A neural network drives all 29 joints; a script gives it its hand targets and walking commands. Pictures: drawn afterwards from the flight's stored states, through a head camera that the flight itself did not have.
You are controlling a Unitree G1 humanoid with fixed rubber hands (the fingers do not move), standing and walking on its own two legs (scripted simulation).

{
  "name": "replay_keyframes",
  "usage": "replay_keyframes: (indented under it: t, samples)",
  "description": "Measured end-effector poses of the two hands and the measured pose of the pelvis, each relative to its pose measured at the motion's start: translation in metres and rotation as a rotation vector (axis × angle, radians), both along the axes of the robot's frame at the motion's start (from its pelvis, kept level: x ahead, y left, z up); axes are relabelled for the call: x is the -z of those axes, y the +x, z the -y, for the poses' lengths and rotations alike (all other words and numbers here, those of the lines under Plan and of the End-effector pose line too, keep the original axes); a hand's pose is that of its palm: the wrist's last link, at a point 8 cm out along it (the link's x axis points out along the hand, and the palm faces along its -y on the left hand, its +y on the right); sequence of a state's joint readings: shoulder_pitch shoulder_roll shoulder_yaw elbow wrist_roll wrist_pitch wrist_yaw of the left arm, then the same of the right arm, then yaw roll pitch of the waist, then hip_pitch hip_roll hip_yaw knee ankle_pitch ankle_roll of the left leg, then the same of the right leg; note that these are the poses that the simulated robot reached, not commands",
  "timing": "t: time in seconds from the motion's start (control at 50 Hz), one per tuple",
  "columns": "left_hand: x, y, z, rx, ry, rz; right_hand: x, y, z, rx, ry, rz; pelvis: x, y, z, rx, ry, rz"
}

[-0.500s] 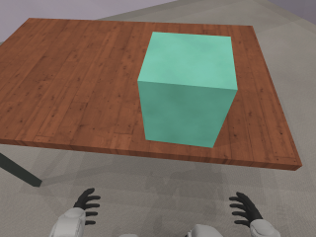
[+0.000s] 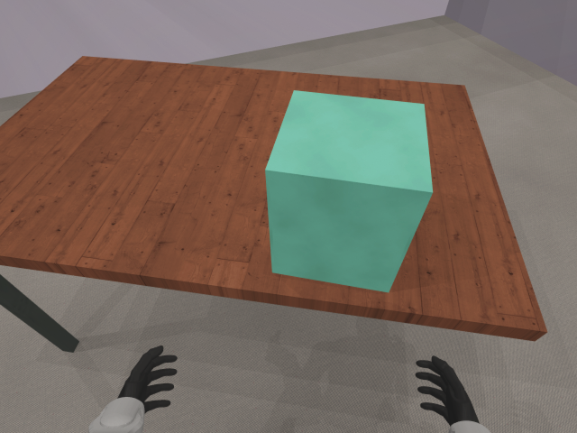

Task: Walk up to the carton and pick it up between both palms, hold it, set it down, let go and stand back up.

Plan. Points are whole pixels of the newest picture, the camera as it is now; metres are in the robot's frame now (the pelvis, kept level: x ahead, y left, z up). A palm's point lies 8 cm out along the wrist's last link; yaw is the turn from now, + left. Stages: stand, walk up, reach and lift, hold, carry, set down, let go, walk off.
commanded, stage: reach and lift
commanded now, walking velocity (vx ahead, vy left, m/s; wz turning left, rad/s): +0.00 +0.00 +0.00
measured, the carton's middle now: (342, 194) +0.47 -0.07 +0.04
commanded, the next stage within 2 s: none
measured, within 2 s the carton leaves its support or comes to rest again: neither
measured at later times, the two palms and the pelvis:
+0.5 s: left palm (131, 373) +0.20 +0.24 -0.03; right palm (462, 388) +0.18 -0.21 -0.03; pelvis +0.04 +0.02 +0.01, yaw -1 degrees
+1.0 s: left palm (136, 342) +0.22 +0.22 +0.03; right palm (480, 358) +0.20 -0.22 +0.02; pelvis +0.03 +0.03 +0.01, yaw -3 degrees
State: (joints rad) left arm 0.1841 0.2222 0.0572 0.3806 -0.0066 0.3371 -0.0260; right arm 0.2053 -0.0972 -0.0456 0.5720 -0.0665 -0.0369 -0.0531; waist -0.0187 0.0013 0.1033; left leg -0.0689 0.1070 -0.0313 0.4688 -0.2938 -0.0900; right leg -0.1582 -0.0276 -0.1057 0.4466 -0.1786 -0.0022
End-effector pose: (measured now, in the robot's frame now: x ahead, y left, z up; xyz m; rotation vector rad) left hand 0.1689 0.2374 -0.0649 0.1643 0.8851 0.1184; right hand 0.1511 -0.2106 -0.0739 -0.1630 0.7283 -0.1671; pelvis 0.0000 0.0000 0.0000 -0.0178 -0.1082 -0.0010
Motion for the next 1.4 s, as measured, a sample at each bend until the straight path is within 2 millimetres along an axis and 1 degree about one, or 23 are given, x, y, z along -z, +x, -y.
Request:
replay_keyframes:
  t: [0.14, 0.18, 0.24, 0.32, 0.42, 0.48, 0.58, 0.66, 0.78, 0.86, 0.94, 1.02, 1.12, 1.18, 1.28, 1.4]
  samples:
    - [-0.001, -0.016, -0.001, -0.017, -0.015, 0.013, -0.012, -0.009, 0.010, 0.024, -0.034, 0.002, -0.004, 0.012, -0.009, 0.008, 0.003, 0.027]
    - [0.000, -0.020, 0.000, -0.023, -0.028, 0.017, -0.017, -0.009, 0.011, 0.020, -0.033, 0.010, -0.005, 0.016, -0.010, 0.005, 0.003, 0.023]
    - [-0.001, -0.021, 0.003, -0.025, -0.049, 0.038, -0.023, -0.005, 0.010, 0.015, -0.032, 0.032, -0.006, 0.023, -0.011, -0.001, 0.001, 0.014]
    - [-0.008, -0.008, 0.005, -0.028, -0.068, 0.103, -0.028, 0.005, 0.005, 0.014, -0.022, 0.051, -0.006, 0.028, -0.012, -0.007, -0.001, 0.010]
    - [-0.025, 0.016, 0.005, 0.010, -0.060, 0.182, -0.035, 0.020, 0.000, 0.028, -0.016, 0.108, -0.006, 0.034, -0.017, 0.007, -0.003, 0.002]
    - [-0.034, 0.026, 0.002, 0.024, -0.050, 0.205, -0.040, 0.026, -0.002, 0.035, -0.010, 0.141, -0.007, 0.037, -0.022, 0.018, -0.004, 0.004]
    - [-0.048, 0.032, 0.002, 0.037, -0.061, 0.232, -0.051, 0.030, -0.005, 0.022, -0.012, 0.171, -0.009, 0.043, -0.030, 0.034, -0.005, -0.010]
    - [-0.053, 0.030, 0.006, 0.040, -0.081, 0.244, -0.065, 0.032, -0.003, 0.019, -0.027, 0.210, -0.010, 0.045, -0.033, 0.038, -0.005, -0.030]
    - [-0.069, 0.034, 0.009, 0.041, -0.092, 0.334, -0.079, 0.034, 0.002, 0.044, -0.020, 0.272, -0.010, 0.043, -0.034, 0.055, -0.001, -0.045]
    - [-0.080, 0.040, 0.011, 0.043, -0.090, 0.394, -0.090, 0.041, 0.004, 0.051, -0.007, 0.342, -0.009, 0.040, -0.034, 0.056, 0.000, -0.049]
    - [-0.090, 0.044, 0.018, 0.063, -0.099, 0.434, -0.094, 0.045, 0.004, 0.059, 0.009, 0.379, -0.010, 0.037, -0.033, 0.057, 0.002, -0.048]
    - [-0.095, 0.050, 0.023, 0.073, -0.113, 0.460, -0.099, 0.049, 0.006, 0.061, 0.021, 0.405, -0.009, 0.031, -0.031, 0.058, 0.005, -0.046]
    - [-0.097, 0.059, 0.030, 0.081, -0.136, 0.482, -0.110, 0.060, 0.007, 0.073, 0.030, 0.445, -0.009, 0.022, -0.027, 0.050, 0.011, -0.037]
    - [-0.103, 0.067, 0.034, 0.088, -0.150, 0.507, -0.120, 0.070, 0.009, 0.093, 0.038, 0.476, -0.008, 0.018, -0.024, 0.046, 0.015, -0.045]
    - [-0.113, 0.087, 0.039, 0.114, -0.152, 0.529, -0.139, 0.090, 0.013, 0.112, 0.051, 0.515, -0.008, 0.012, -0.022, 0.044, 0.018, -0.038]
    - [-0.133, 0.105, 0.040, 0.112, -0.158, 0.555, -0.150, 0.104, 0.005, 0.096, 0.080, 0.502, -0.009, 0.010, -0.019, 0.047, 0.017, -0.032]
